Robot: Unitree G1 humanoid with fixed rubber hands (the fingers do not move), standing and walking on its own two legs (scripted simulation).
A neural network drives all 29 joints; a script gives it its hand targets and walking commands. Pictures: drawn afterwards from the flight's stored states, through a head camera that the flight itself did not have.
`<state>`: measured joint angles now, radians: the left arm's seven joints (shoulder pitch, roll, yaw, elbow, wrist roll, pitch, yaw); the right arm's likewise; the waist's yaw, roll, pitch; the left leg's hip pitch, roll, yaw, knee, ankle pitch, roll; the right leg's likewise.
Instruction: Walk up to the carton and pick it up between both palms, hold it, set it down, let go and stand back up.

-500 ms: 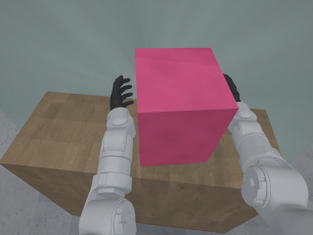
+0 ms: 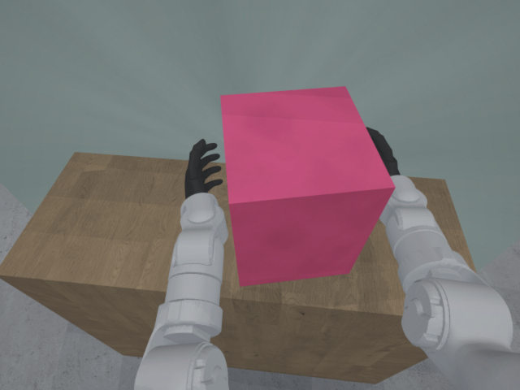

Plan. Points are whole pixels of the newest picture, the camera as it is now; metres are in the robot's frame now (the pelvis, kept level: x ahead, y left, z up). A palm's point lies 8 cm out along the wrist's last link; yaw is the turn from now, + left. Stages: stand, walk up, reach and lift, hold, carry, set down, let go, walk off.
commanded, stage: set down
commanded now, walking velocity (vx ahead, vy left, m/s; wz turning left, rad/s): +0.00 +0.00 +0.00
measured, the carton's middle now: (289, 191) +0.41 +0.01 +0.05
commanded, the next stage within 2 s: none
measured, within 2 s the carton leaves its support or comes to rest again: rests again in 0.04 s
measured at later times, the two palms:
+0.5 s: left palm (201, 198) +0.37 +0.15 +0.08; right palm (383, 180) +0.42 -0.14 +0.08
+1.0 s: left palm (202, 198) +0.37 +0.14 +0.09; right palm (385, 182) +0.42 -0.14 +0.08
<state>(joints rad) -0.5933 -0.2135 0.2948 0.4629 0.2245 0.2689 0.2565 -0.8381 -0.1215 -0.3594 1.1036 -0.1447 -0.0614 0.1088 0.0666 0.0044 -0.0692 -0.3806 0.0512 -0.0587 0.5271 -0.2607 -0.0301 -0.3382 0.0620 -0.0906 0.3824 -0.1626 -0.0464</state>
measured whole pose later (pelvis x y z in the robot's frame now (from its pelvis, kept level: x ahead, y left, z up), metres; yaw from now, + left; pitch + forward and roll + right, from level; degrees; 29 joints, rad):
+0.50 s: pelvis +0.00 +0.00 +0.00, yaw +0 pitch +7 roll -2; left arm -0.56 -0.23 0.29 0.46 0.25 0.24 0.26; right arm -0.82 -0.12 -0.38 1.10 -0.18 -0.09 0.12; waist 0.06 0.01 -0.06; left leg -0.38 0.05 -0.06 0.53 -0.26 -0.03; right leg -0.34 0.06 -0.09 0.38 -0.16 -0.05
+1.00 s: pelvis +0.00 +0.00 +0.00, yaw +0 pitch +7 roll -2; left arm -0.56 -0.23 0.29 0.46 0.29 0.23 0.25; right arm -0.81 -0.10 -0.46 1.10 -0.25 -0.11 0.14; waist 0.06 0.01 -0.07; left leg -0.38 0.05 -0.06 0.53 -0.26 -0.03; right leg -0.34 0.06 -0.09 0.38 -0.16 -0.05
